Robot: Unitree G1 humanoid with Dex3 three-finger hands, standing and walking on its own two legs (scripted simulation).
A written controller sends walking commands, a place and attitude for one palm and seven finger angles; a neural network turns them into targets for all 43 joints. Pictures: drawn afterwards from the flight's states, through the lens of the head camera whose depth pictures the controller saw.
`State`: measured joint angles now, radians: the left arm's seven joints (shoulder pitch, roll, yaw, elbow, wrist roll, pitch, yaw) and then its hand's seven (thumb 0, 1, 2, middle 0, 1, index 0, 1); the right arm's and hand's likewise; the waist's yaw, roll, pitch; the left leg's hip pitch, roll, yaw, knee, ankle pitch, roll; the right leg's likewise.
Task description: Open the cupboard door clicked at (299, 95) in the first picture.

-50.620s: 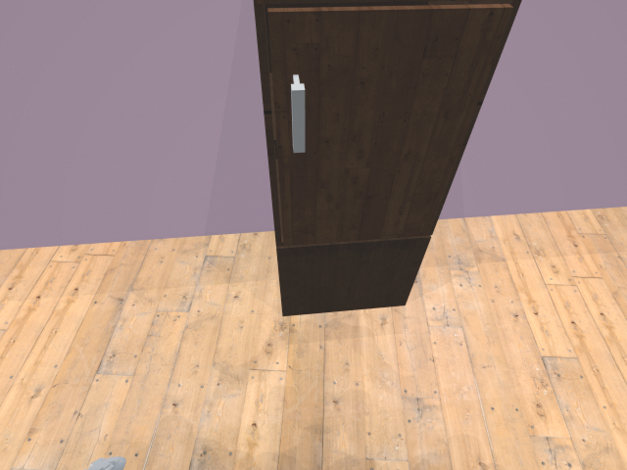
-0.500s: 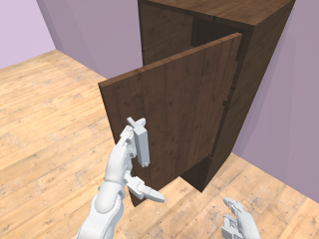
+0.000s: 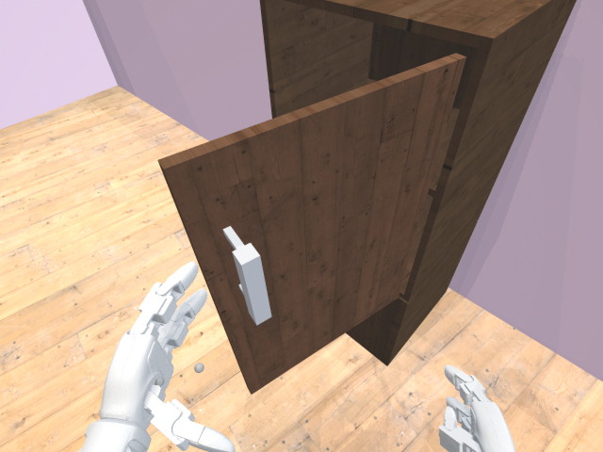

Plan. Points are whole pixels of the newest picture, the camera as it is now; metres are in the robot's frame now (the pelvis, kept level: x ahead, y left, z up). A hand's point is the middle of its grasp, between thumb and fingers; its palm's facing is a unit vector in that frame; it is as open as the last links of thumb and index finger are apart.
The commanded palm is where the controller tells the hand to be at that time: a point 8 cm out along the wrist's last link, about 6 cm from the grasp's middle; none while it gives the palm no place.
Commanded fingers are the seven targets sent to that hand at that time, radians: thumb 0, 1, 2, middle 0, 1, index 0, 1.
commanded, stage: slide the hand sideways off the handle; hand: left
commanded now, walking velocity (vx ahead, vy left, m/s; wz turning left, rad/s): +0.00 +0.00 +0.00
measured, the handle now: (246, 275) +0.31 +0.10 +0.11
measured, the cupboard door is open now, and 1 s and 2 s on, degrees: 77 77 77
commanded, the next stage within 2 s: draw the hand back to the body in 0.20 s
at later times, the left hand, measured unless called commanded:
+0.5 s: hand (158, 381) +0.17 +0.16 +0.11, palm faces -0.03 -1.00 -0.05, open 16.3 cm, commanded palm +0.14 +0.22 +0.12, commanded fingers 0.00 -0.50 0.30 -0.15 -0.30 -0.15 -0.30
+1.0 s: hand (80, 357) +0.18 +0.24 +0.14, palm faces +0.25 -0.93 -0.28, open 15.0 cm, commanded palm +0.14 +0.28 +0.16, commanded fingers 0.00 0.06 0.54 -0.17 -0.30 -0.17 -0.30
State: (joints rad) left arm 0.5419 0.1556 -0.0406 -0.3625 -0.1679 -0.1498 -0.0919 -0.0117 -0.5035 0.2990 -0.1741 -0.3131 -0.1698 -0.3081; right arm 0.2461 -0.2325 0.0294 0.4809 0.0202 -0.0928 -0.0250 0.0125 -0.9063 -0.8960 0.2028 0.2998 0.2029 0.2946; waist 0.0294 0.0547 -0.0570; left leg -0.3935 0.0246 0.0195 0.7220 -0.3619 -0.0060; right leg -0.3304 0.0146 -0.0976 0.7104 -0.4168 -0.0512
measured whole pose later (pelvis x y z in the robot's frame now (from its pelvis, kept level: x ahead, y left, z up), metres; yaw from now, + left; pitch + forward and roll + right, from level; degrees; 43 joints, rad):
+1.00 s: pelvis -0.01 +0.03 +0.02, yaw -1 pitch -3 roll -1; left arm 0.54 0.28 0.14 -0.45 -0.08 -0.04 0.07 -0.01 -0.26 0.40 -0.16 -0.30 -0.16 -0.30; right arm 0.21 -0.22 0.05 0.57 0.01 -0.17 -0.09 0.01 -0.90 -0.90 0.20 0.30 0.20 0.29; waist 0.06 0.05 0.01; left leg -0.23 0.00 0.04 0.56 -0.28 0.04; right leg -0.15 0.00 -0.08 0.49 -0.30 -0.01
